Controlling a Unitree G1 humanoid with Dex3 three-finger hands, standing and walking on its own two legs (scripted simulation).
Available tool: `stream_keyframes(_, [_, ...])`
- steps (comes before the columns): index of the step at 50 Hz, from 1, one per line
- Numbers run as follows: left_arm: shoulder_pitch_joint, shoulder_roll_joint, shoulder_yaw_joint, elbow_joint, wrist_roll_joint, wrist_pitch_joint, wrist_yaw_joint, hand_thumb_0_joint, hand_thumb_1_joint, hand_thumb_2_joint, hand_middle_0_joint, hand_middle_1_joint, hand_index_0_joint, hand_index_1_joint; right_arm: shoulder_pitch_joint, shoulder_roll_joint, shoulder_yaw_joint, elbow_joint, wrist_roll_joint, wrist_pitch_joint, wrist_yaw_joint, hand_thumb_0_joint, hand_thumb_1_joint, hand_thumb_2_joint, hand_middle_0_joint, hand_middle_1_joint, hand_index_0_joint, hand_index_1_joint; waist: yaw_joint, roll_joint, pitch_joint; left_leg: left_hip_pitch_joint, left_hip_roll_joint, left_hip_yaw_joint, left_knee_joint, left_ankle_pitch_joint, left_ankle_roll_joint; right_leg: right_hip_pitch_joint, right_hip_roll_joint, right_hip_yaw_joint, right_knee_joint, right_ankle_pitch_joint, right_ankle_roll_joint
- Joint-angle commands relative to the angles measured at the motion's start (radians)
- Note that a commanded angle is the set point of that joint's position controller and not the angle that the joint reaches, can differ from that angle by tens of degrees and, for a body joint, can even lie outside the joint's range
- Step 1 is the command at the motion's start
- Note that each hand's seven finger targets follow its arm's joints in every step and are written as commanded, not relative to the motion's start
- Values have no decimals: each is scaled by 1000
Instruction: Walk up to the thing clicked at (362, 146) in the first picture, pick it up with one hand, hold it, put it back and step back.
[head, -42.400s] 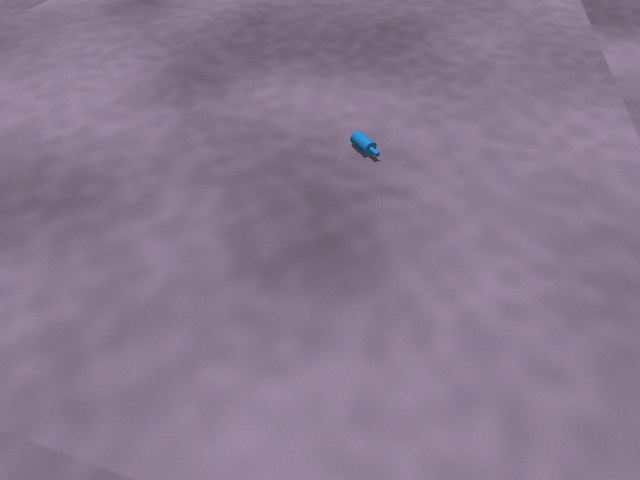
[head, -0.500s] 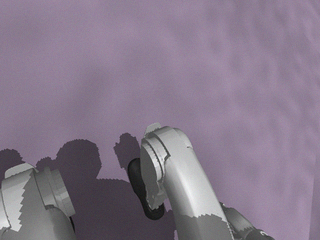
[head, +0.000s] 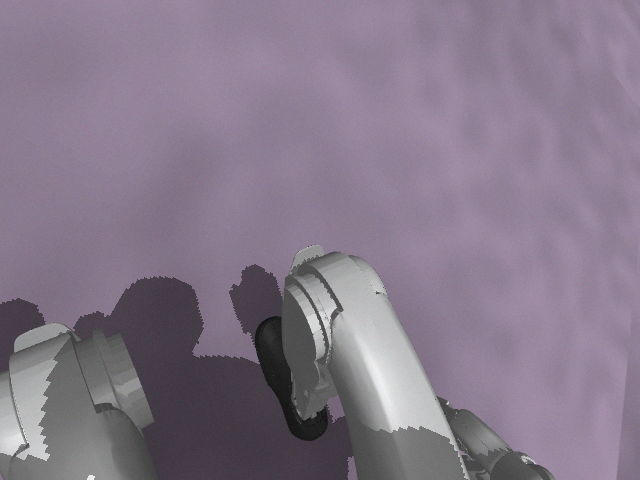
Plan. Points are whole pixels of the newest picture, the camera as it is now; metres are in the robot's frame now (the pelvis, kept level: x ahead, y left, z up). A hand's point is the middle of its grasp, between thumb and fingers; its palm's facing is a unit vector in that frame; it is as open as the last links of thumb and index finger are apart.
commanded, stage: withdraw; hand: left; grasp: from above
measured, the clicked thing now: out of the picture +0.46 +0.36 -0.27
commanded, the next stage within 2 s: home in 0.92 s
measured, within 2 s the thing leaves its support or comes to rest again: neither
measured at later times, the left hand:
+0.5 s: hand out of the picture +0.45 +0.40 -0.08, palm faces -0.42 -0.12 -0.90, open 14.1 cm
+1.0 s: hand out of the picture +0.45 +0.38 -0.12, palm faces -0.38 -0.10 -0.92, open 13.7 cm
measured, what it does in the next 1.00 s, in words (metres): stands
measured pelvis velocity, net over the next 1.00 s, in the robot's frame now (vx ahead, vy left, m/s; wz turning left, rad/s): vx -0.01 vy -0.01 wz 0.09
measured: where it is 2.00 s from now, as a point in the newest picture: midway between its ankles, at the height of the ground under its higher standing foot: (223, 444)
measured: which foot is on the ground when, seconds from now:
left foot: down 0.00-1.00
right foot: down 0.00-1.00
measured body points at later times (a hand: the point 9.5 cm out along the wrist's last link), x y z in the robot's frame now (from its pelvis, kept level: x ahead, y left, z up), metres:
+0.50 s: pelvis +0.00 +0.00 +0.05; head +0.23 +0.10 +0.42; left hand +0.46 +0.40 -0.02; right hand +0.10 -0.25 -0.06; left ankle +0.06 +0.12 -0.27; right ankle +0.12 -0.13 -0.27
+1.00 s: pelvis -0.01 -0.01 +0.02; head +0.22 +0.11 +0.38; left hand +0.46 +0.38 -0.07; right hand +0.07 -0.27 -0.07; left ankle +0.06 +0.12 -0.27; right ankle +0.12 -0.13 -0.27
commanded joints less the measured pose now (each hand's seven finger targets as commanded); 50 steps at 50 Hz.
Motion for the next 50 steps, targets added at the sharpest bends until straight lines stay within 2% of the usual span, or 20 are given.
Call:
stream_keyframes(1, [-288,284,32,-186,-15,4,41,0,-516,974,-79,-1024,-90,-1011,181,-336,-106,7,12,6,-17,0,-907,-900,201,300,200,300,-24,628,-685,575,43,101,-288,282,0,324,22,-121,-165,279,-89])
stream_keyframes(3, [-294,289,39,-236,-19,9,48,0,-522,979,-76,-1020,-85,-1010,187,-327,-108,8,10,5,-15,0,-906,-900,201,300,201,300,-10,639,-712,559,42,114,-280,279,3,339,24,-116,-166,282,-89])
stream_keyframes(5, [-272,279,57,-232,-19,28,53,0,-524,982,-72,-1019,-80,-1009,195,-330,-124,1,13,-3,-12,0,-906,-900,201,300,200,300,-16,644,-708,574,41,119,-280,286,0,327,21,-116,-169,283,-90])
stream_keyframes(8, [-276,280,78,-349,-44,61,40,0,-536,990,-71,-1016,-75,-1010,208,-315,-150,8,26,-1,-6,0,-907,-902,200,300,200,300,31,724,-805,616,37,132,-304,319,-5,328,15,-102,-165,307,-96])
stream_keyframes(10, [-237,266,93,-403,-65,94,6,0,-536,990,-70,-1011,-73,-1006,213,-307,-175,6,35,6,3,0,-905,-902,200,300,200,300,62,755,-850,646,34,136,-327,344,-10,317,11,-95,-165,310,-99])
stream_keyframes(14, [-195,170,62,-524,-105,154,-112,0,-543,997,-70,-1007,-70,-1006,232,-285,-237,1,71,40,16,0,-906,-902,200,300,200,300,106,759,-906,663,27,144,-374,332,-8,265,3,-74,-187,272,-108])
stream_keyframes(18, [-174,78,11,-589,-164,195,-257,0,-534,998,-74,-1001,-72,-1003,285,-264,-280,-11,114,101,8,0,-905,-903,200,300,200,300,96,570,-898,569,12,180,-420,259,24,396,4,-34,-290,253,-99])
stream_keyframes(22, [-143,-54,-72,-580,-235,202,-395,0,-527,1006,-75,-1002,-70,-1006,315,-255,-297,1,141,149,-31,0,-901,-902,200,300,200,300,57,407,-757,521,6,164,-455,217,36,384,-5,-25,-357,210,-105])
stream_keyframes(25, [-145,-42,-75,-602,-255,184,-460,0,-511,1000,-84,-993,-80,-998,310,-248,-293,-16,154,173,-63,0,-898,-901,200,300,200,300,80,359,-735,499,-3,167,-474,193,38,393,-14,-8,-381,169,-113])
stream_keyframes(28, [-167,-55,-80,-591,-254,136,-494,0,-496,990,-100,-979,-95,-985,300,-235,-276,-23,156,187,-90,0,-898,-901,200,300,200,300,70,322,-692,481,-8,171,-471,185,37,378,-22,-1,-395,150,-115])
stream_keyframes(31, [-178,34,-34,-567,-226,66,-484,0,-486,979,-119,-957,-111,-966,279,-219,-254,-32,148,193,-107,0,-900,-902,200,300,200,300,106,323,-718,466,-12,191,-456,172,38,395,-22,12,-389,127,-112])
stream_keyframes(32, [-195,49,-24,-571,-216,37,-474,0,-488,979,-119,-959,-111,-967,272,-211,-246,-32,142,193,-110,0,-900,-902,200,300,200,300,101,338,-725,472,-11,197,-446,175,39,402,-22,15,-388,133,-108])
stream_keyframes(35, [-262,101,12,-569,-159,-36,-405,0,-474,961,-129,-942,-124,-948,245,-216,-232,-18,127,197,-114,0,-900,-900,200,300,200,300,115,465,-803,568,-8,189,-445,198,25,341,-21,4,-332,160,-111])
stream_keyframes(37, [-320,82,-4,-566,-124,-53,-340,0,-480,961,-127,-945,-122,-950,237,-213,-219,-13,114,201,-107,0,-901,-900,200,300,200,300,102,555,-839,641,-2,181,-451,230,18,306,-19,-8,-294,189,-110])
stream_keyframes(40, [-345,60,-10,-484,-81,-47,-244,0,-479,957,-118,-960,-120,-957,247,-230,-222,4,101,204,-95,0,-898,-898,200,300,200,300,75,569,-821,640,-5,185,-445,214,20,266,-17,-27,-287,181,-106])
stream_keyframes(43, [-404,114,17,-459,-49,-19,-182,0,-471,951,-118,-955,-122,-951,258,-244,-229,15,93,193,-90,0,-898,-897,200,300,200,300,74,605,-826,635,-5,179,-458,154,14,235,-22,-39,-275,143,-108])
stream_keyframes(45, [-428,144,24,-445,-29,12,-166,0,-440,928,-147,-930,-150,-926,269,-241,-232,14,90,185,-87,0,-897,-897,200,300,200,300,65,620,-853,643,-4,181,-447,156,15,243,-20,-35,-267,150,-108])
stream_keyframes(46, [-423,174,48,-435,-29,27,-156,0,-431,915,-163,-910,-164,-908,265,-248,-237,15,92,183,-87,0,-901,-898,200,300,200,300,86,618,-873,638,-3,185,-443,159,17,240,-25,-31,-262,152,-108])
stream_keyframes(48, [-429,193,56,-442,-36,51,-155,0,-420,906,-172,-900,-173,-898,267,-243,-235,8,93,178,-85,0,-901,-898,200,300,200,300,88,608,-909,619,-5,197,-426,172,24,269,-23,-20,-267,164,-105])
stream_keyframes(50, [-397,172,49,-403,-50,79,-168,0,-413,899,-172,-898,-176,-893,275,-239,-237,10,98,172,-83,0,-901,-897,200,300,200,300,84,578,-897,592,-7,197,-424,180,28,270,-25,-20,-267,171,-103])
